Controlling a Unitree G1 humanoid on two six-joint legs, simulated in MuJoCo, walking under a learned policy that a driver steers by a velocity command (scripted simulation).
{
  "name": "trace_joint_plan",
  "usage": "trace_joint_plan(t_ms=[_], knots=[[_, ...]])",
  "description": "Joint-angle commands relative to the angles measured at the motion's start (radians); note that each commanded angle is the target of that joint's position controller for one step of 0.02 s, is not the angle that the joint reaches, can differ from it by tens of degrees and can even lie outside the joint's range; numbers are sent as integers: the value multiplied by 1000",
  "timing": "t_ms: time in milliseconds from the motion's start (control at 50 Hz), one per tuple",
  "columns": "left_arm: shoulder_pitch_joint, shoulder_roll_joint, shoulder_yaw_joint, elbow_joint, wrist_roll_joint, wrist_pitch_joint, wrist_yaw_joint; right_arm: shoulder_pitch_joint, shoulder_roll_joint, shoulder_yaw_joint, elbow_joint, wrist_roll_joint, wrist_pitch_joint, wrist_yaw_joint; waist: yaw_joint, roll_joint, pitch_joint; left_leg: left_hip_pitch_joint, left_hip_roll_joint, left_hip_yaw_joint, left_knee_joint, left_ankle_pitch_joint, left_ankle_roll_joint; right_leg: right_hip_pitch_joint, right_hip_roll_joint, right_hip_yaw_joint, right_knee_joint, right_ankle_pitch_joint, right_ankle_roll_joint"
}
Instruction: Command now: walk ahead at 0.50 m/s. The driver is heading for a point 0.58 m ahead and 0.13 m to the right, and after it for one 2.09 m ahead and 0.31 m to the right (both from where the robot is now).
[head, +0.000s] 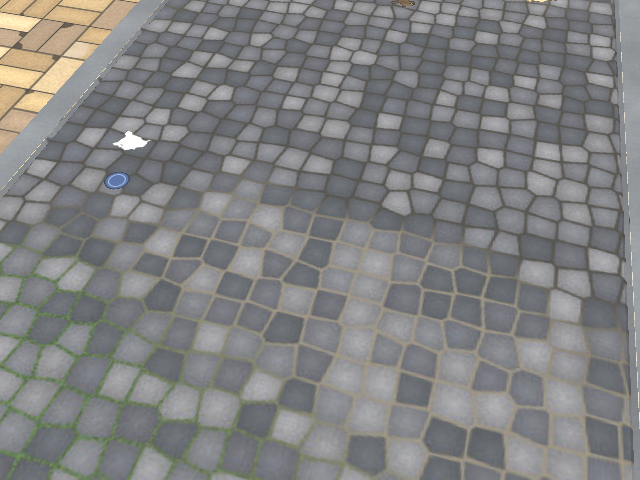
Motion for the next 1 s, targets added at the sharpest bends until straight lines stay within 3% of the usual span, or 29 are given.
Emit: trace_joint_plan(t_ms=[20, 60, 80, 100, 120, 140, 160, 180, 200, 240, 300, 360, 480, 560, 620, 640, 660, 680, 700, 720, 740, 760, 780, 800, 840, 880, 1000], knots=[[67, 147, 27, -5, 9, -2, 14, -97, -71, -14, -85, 1, -22, -3, -21, -97, 73, -35, -25, 14, -61, -66, 32, 37, -322, 132, 27, 590, -120], [32, 162, 31, -6, 11, 0, 18, -6, -84, -25, -60, 1, -33, -12, -71, -105, 27, 123, -75, 38, -111, -142, 66, 37, -317, 104, 149, 824, -97], [17, 168, 33, -5, 8, 4, 17, 122, -97, -36, -17, -1, -40, -19, -124, -96, -36, 276, -109, 54, -161, -135, 87, 18, -295, 83, 293, 907, -82], [4, 160, 29, -13, 2, 4, 14, 299, -133, -54, 41, -14, -51, -30, -191, -68, -132, 521, -79, 16, -188, -104, 120, -102, -255, 53, 496, 806, -62], [23, 105, 13, -52, -22, 1, 7, 463, -230, -80, 66, -41, -57, -41, -222, 61, -270, 813, 183, -302, -209, -200, 196, -377, -175, 1, 831, 419, -29], [110, 71, 14, -45, -37, 4, 1, 472, -269, -91, 71, -29, -45, -31, -179, 200, -353, 945, 372, -717, -341, -200, 313, -643, -7, 32, 1117, -285, -9], [5, 145, 36, -55, -11, 11, 4, 371, -215, -81, 62, 6, -36, -24, -149, 42, -217, 823, 307, -635, -375, -290, 266, -724, -81, 132, 1154, -196, -26], [-72, 134, 36, -82, -6, 5, -2, 271, -157, -65, 44, 13, -39, -20, -117, 19, -92, 665, 273, -497, -414, -260, 234, -728, -119, 125, 1109, -95, -26], [-102, 114, 35, -86, -4, 6, -5, 224, -112, -52, 40, 9, -46, -17, -87, -6, -39, 560, 225, -404, -452, -185, 200, -687, -151, 120, 1053, -38, -24], [-78, 79, 33, -76, 18, 31, -16, 234, -60, -35, 67, 12, -57, -24, -39, 22, -13, 445, 159, -277, -488, -77, 158, -598, -178, 110, 980, -5, -1], [-110, 68, 35, -88, 17, 56, -29, 311, -94, -39, 101, 11, -78, -31, -25, 18, 0, 434, 142, -184, -519, 26, 153, -628, -179, 94, 940, 43, 19], [-239, 80, 37, -131, 8, 68, -33, 372, -101, -37, 117, 5, -81, -34, -50, 20, 44, 458, 130, -112, -552, 39, 125, -737, -184, 105, 859, 152, 27], [-434, 60, 18, -200, 2, 60, -41, 445, -90, -25, 133, 7, -85, -48, -92, 26, 69, 546, 122, 23, -546, 208, 80, -742, -154, 32, 585, 307, 18], [-517, 63, 14, -244, 6, 55, -44, 502, -104, -27, 158, 0, -76, -64, -112, 26, 80, 689, 162, 77, -471, 387, 80, -737, -127, -33, 469, 232, -21], [-432, 86, 29, -230, 11, 53, -36, 472, -140, -36, 154, -2, -65, -77, -59, 61, 15, 746, 180, 127, -280, 791, 70, -594, -48, -91, 439, 87, -79], [-350, 102, 40, -207, 11, 51, -32, 459, -154, -40, 149, -5, -58, -78, -24, 69, -32, 746, 182, 140, -148, 868, 71, -507, -13, -103, 422, 45, -106], [-232, 126, 55, -171, 16, 45, -30, 447, -166, -45, 140, -3, -50, -75, 24, 67, -96, 697, 178, 152, 34, 820, 65, -361, 11, -93, 362, 51, -136], [-84, 187, 81, -134, 31, 41, -22, 414, -170, -45, 111, 4, -50, -69, 101, 22, -170, 508, 157, 161, 298, 596, 42, -126, -67, 44, 300, 35, -191], [-44, 300, 113, -147, 36, 46, -10, 446, -75, -29, 46, 23, -57, -46, 58, -203, -271, 86, -13, 164, 706, -208, -12, 193, -382, 535, 266, 51, -344], [-50, 303, 113, -146, 4, 61, -14, 353, -130, -42, 7, 14, -69, -37, 61, -138, -307, -97, -113, -48, 844, -486, -14, 228, -446, 822, 126, 61, -396], [-123, 279, 106, -147, -9, 66, -10, 259, -134, -43, -28, 12, -82, -31, 31, -77, -145, -185, -31, -101, 792, -378, -4, 105, -414, 650, 97, 61, -348], [-177, 222, 93, -155, -11, 64, -10, 251, -136, -42, -33, 16, -91, -30, -8, -16, -68, -139, 3, -93, 698, -300, -7, -31, -378, 552, 67, 141, -297], [-222, 190, 84, -164, -11, 59, -8, 260, -127, -44, -26, 7, -83, -33, -53, 23, -21, -76, 28, -92, 617, -280, -19, -139, -324, 467, 52, 240, -253], [-242, 166, 74, -167, -19, 52, -3, 280, -115, -41, -27, -12, -63, -33, -85, 13, -13, -10, 41, -93, 560, -276, -38, -214, -276, 399, 41, 310, -228], [-220, 178, 72, -165, -22, 31, -2, 288, -97, -40, -37, -28, -25, -25, -103, -16, -29, 36, 42, -77, 494, -271, -67, -261, -231, 342, 39, 411, -220], [-181, 203, 76, -157, -21, 21, -3, 247, -90, -38, -57, -26, -8, -19, -99, -40, -25, 14, 45, -54, 414, -204, -85, -274, -208, 300, 21, 449, -207], [-39, 186, 62, -126, -18, 20, -4, 27, -98, -32, -131, -13, -3, -7, -10, -89, -2, -81, 36, -28, 146, 21, -75, -128, -195, 271, 12, 539, -113]])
